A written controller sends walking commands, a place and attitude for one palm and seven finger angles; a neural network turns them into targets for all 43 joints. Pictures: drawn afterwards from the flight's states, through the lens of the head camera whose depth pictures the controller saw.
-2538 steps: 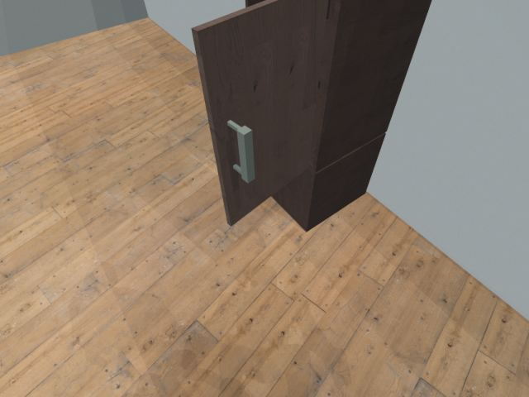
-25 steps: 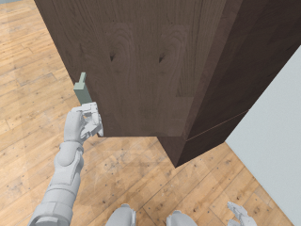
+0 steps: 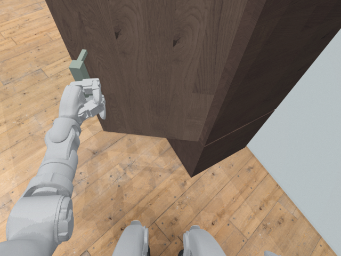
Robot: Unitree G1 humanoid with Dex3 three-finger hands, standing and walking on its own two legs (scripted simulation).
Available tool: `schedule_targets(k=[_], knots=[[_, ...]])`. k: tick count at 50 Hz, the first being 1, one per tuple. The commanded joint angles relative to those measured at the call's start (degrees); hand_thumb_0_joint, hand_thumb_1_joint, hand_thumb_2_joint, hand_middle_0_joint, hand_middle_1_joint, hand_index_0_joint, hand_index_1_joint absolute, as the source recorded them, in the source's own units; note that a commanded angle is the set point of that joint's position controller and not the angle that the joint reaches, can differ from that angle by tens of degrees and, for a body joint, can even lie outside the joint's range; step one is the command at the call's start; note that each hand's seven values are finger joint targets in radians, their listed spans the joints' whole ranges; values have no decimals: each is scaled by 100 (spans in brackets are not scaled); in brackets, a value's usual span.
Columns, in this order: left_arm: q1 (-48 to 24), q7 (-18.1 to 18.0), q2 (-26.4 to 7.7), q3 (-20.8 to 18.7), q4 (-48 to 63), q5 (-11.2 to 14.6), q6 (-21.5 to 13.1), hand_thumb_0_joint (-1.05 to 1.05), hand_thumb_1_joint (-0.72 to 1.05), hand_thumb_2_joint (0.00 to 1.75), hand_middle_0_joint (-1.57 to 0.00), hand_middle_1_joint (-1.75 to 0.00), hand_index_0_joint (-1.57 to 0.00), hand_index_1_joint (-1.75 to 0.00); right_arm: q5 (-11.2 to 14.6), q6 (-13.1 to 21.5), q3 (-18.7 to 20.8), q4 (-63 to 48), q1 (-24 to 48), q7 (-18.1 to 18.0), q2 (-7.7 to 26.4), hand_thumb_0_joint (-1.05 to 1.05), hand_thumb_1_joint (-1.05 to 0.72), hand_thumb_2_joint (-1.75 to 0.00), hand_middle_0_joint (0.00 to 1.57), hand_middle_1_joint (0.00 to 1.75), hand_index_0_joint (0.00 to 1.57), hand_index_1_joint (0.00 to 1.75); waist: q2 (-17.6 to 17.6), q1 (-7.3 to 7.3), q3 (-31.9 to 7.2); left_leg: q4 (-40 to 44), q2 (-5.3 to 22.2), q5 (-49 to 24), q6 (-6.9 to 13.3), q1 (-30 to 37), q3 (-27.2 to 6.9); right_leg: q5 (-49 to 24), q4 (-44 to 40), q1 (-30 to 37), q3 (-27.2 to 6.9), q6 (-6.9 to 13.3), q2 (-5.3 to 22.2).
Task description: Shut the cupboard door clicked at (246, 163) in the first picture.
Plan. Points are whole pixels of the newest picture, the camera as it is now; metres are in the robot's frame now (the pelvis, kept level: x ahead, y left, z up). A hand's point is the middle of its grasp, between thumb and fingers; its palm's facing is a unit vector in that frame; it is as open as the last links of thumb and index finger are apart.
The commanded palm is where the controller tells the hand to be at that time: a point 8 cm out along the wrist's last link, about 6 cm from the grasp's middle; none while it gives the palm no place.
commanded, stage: push the door shut along its arc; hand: left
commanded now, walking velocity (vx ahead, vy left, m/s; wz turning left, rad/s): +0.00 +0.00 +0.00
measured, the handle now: (89, 82) +0.53 +0.20 +0.06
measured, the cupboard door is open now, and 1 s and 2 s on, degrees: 55 39 29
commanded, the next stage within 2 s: pull the fist back off the door in 1.28 s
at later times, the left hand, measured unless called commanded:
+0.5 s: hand (113, 86) +0.51 +0.14 +0.06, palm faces -0.25 -0.97 -0.05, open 3.1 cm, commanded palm +0.51 +0.17 +0.06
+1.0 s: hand (131, 71) +0.56 +0.10 +0.06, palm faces -0.35 -0.94 -0.04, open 2.8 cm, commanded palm +0.58 +0.12 +0.06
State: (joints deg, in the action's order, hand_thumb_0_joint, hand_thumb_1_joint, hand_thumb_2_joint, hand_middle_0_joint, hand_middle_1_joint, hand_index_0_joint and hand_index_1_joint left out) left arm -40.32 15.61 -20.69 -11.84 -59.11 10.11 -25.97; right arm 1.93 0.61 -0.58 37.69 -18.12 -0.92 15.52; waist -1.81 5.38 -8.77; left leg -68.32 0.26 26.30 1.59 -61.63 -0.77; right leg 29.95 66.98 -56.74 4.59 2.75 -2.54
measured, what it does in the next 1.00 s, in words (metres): stands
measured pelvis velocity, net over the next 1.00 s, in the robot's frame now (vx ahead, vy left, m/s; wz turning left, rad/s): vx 0.01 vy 0.01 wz -0.05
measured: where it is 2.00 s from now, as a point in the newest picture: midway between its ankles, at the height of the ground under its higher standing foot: outside the picture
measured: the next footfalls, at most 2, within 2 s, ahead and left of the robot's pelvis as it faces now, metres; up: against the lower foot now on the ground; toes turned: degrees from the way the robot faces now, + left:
none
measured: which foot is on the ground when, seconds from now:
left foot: down 0.00-1.00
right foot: down 0.00-1.00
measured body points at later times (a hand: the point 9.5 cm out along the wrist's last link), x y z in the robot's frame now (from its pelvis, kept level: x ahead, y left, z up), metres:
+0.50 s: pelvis +0.00 +0.02 -0.02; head +0.13 +0.04 +0.41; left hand +0.52 +0.19 +0.07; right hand +0.01 -0.26 -0.12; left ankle +0.06 +0.10 -0.64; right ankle +0.02 -0.10 -0.64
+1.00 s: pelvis +0.01 +0.01 -0.03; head +0.17 +0.02 +0.39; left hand +0.58 +0.15 +0.07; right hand -0.03 -0.25 -0.13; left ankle +0.06 +0.10 -0.64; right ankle +0.02 -0.10 -0.64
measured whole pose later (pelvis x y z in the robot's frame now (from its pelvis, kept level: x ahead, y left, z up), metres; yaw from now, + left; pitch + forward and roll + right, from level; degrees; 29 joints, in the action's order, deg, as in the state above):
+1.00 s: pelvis +0.01 +0.01 -0.03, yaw -3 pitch +28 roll -5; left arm -66.8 23.0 -31.4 -14.8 -73.4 3.3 -17.2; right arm 0.0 0.7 -2.5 38.2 -23.4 0.6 15.0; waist -3.9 13.5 -8.1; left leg -75.4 2.1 29.1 2.3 -74.9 -0.7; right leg 31.2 72.1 -69.6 4.5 2.2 -4.3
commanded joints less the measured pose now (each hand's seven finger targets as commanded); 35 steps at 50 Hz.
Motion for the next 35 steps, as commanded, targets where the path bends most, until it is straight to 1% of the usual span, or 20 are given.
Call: schedule_targets(k=[1, 2, 5, 6, 8, 10, 13, 14, 17, 20, 23, 25, 26, 27, 28, 30, 32, 33, 34, 35], knots=[[-2899, 229, -671, 120, 908, -8, -268, 0, 90, 90, -130, -150, -130, -150, 27, 171, 316, -484, -498, -8, 925, 0, -90, -90, 20, 30, 20, 30, -305, 390, -2199, 672, 42, -699, 92, 1841, -359, -912, -1090, 313, -590, -78, 69], [-3112, 237, -825, 9, 942, -15, -292, 0, 90, 90, -130, -150, -130, -150, 11, 173, 332, -440, -578, -16, 966, 0, -90, -90, 20, 30, 20, 30, -226, 434, -2273, 665, 72, -751, 100, 1946, -428, -934, -1035, 238, -533, -64, 53], [-3339, 258, -906, 7, 821, -78, -260, 0, 90, 90, -130, -150, -130, -150, 8, 169, 338, -389, -648, 5, 1001, 0, -90, -90, 20, 30, 20, 30, -414, 475, -2321, 664, 91, -765, 77, 2056, -473, -873, -1001, 23, -495, -53, 37], [-3402, 286, -739, 150, 745, -84, -226, 0, 90, 90, -130, -150, -130, -150, 5, 172, 331, -400, -657, 19, 992, 0, -90, -90, 20, 30, 20, 30, -404, 526, -2303, 657, 77, -674, 82, 2025, -479, -788, -1004, -60, -481, -60, 35], [-3618, 299, -904, 37, 661, -101, -228, 0, 90, 90, -130, -150, -130, -150, -6, 177, 331, -352, -740, 17, 1037, 0, -90, -90, 20, 30, 20, 30, -416, 548, -2341, 666, 105, -717, 75, 2130, -560, -787, -959, -185, -439, -44, 18], [-3751, 342, -790, 166, 731, -126, -225, 0, 90, 90, -130, -150, -130, -150, -18, 183, 342, -342, -784, 37, 1035, 0, -90, -90, 20, 30, 20, 30, -526, 580, -2548, 643, 110, -827, 66, 2308, -590, -846, -928, -261, -421, -36, 14], [-4052, 349, -939, 83, 430, -153, -135, 0, 90, 90, -130, -150, -130, -150, -20, 173, 318, -262, -849, 36, 1076, 0, -90, -90, 20, 30, 20, 30, -499, 703, -2307, 610, 143, -681, 66, 2215, -651, -732, -898, -557, -371, -37, -4], [-4171, 333, -1088, -28, 426, -167, -126, 0, 90, 90, -130, -150, -130, -150, -35, 180, 311, -267, -883, 30, 1091, 0, -90, -90, 20, 30, 20, 30, -496, 693, -2333, 599, 136, -686, 69, 2145, -664, -724, -874, -510, -372, -30, -6], [-4476, 362, -991, 129, 389, -248, -119, 0, 90, 90, -130, -150, -130, -150, -55, 213, 302, -265, -953, 48, 1097, 0, -90, -90, 20, 30, 20, 30, -785, 765, -2457, 575, 147, -685, 52, 2353, -741, -691, -789, -804, -333, -5, -11], [-4713, 397, -970, 198, 236, -302, -54, 0, 90, 90, -130, -150, -130, -150, -78, 227, 286, -219, -1017, 61, 1125, 0, -90, -90, 20, 30, 20, 30, -836, 852, -2504, 557, 184, -704, 27, 2459, -855, -695, -730, -1021, -287, -2, -16], [-4873, 459, -1091, 80, 274, -279, -23, 0, 90, 90, -130, -150, -130, -150, -94, 238, 301, -211, -1100, 74, 1150, 0, -90, -90, 20, 30, 20, 30, -876, 861, -2844, 475, 204, -1033, 21, 2665, -899, -857, -664, -1037, -260, 8, -29], [-4873, 486, -1111, 56, 67, -279, 94, 0, 90, 90, -130, -150, -130, -150, -92, 221, 268, -228, -1124, 87, 1150, 0, -90, -90, 20, 30, 20, 30, -864, 890, -2662, 474, 209, -973, 21, 2531, -906, -817, -660, -1101, -244, 10, -38], [-4918, 466, -1264, -79, -14, -284, 147, 0, 90, 90, -130, -150, -130, -150, -93, 209, 249, -238, -1130, 91, 1152, 0, -90, -90, 20, 30, 20, 30, -764, 884, -2602, 417, 199, -908, 45, 2315, -841, -781, -670, -1010, -270, 1, -54], [-5057, 421, -1579, -323, -6, -301, 130, 0, 90, 90, -130, -150, -130, -150, -109, 207, 235, -232, -1200, 76, 1179, 0, -90, -90, 20, 30, 20, 30, -861, 859, -2673, 404, 205, -1011, 41, 2345, -874, -814, -593, -1041, -248, 23, -59], [-5205, 405, -1381, -121, 35, -367, 134, 0, 90, 90, -130, -150, -130, -150, -109, 206, 236, -237, -1201, 86, 1153, 0, -90, -90, 20, 30, 20, 30, -900, 942, -2730, 362, 209, -1103, 47, 2395, -871, -863, -597, -1130, -266, 0, -55], [-5286, 374, -1316, -56, 71, -448, 122, 0, 90, 90, -130, -150, -130, -150, -141, 199, 258, -226, -1242, 110, 1144, 0, -90, -90, 20, 30, 20, 30, -1071, 952, -2807, 333, 238, -1180, 16, 2545, -918, -890, -567, -1257, -256, 4, -52], [-5318, 355, -1548, -267, 56, -460, 125, 0, 90, 90, -130, -150, -130, -150, -162, 193, 252, -237, -1330, 124, 1168, 0, -90, -90, 20, 30, 20, 30, -1110, 917, -2933, 315, 255, -1384, 6, 2644, -959, -966, -501, -1256, -237, 18, -64], [-5252, 375, -1521, -258, -43, -467, 176, 0, 90, 90, -130, -150, -130, -150, -155, 175, 243, -246, -1323, 137, 1163, 0, -90, -90, 20, 30, 20, 30, -1045, 923, -3008, 270, 250, -1445, 12, 2591, -932, -1007, -499, -1212, -237, 7, -74], [-5285, 375, -1636, -344, -129, -489, 220, 0, 90, 90, -130, -150, -130, -150, -159, 157, 239, -245, -1361, 133, 1174, 0, -90, -90, 20, 30, 20, 30, -893, 968, -2944, 244, 265, -1417, 25, 2477, -923, -1012, -505, -1175, -237, -6, -87], [-5266, 371, -1808, -486, -188, -512, 262, 0, 90, 90, -130, -150, -130, -150, -168, 142, 225, -274, -1389, 136, 1170, 0, -90, -90, 20, 30, 20, 30, -881, 922, -2951, 207, 243, -1462, 41, 2300, -850, -1039, -502, -1015, -258, -10, -97]])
